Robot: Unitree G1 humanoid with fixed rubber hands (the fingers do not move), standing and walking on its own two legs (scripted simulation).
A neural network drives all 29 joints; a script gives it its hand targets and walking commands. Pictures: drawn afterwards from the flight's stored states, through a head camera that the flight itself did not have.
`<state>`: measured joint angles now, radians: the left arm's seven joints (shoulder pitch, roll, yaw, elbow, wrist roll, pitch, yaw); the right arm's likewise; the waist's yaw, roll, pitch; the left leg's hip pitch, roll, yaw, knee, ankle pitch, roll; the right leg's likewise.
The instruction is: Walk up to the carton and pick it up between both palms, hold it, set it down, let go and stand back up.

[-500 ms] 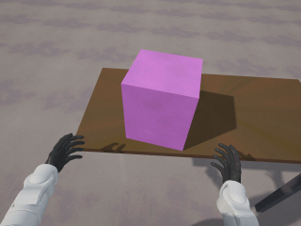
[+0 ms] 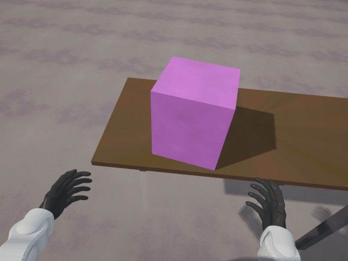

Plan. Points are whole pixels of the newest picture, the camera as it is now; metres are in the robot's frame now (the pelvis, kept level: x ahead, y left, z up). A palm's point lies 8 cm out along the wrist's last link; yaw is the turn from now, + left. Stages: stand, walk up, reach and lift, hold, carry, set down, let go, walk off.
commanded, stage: set down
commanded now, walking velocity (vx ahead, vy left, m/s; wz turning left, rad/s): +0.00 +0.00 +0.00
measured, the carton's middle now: (193, 113) +0.56 -0.07 +0.04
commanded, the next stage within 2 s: none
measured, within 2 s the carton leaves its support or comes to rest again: neither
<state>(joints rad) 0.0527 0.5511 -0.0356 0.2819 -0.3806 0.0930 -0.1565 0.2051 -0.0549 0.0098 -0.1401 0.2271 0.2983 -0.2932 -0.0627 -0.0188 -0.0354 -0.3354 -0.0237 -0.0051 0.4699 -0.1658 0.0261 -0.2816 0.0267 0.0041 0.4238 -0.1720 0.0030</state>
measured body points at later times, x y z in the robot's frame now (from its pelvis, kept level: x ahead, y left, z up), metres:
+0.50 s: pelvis +0.02 +0.00 +0.00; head +0.05 +0.01 +0.45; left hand +0.25 +0.25 +0.00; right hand +0.22 -0.21 +0.03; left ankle +0.05 +0.09 -0.74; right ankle +0.03 -0.12 -0.74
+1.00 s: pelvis +0.03 +0.00 +0.00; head +0.05 +0.01 +0.45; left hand +0.25 +0.24 -0.01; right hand +0.21 -0.20 -0.01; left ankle +0.05 +0.09 -0.74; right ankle +0.03 -0.12 -0.74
